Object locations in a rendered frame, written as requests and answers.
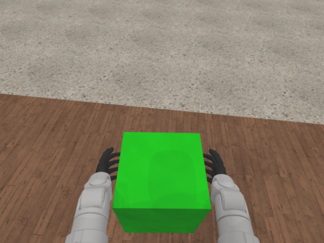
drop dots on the robot right forearm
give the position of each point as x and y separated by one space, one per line
233 219

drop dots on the right robot hand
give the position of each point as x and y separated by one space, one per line
217 165

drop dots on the robot left forearm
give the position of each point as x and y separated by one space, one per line
92 211

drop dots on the carton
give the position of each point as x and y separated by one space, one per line
161 184

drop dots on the left robot hand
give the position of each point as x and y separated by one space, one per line
104 162

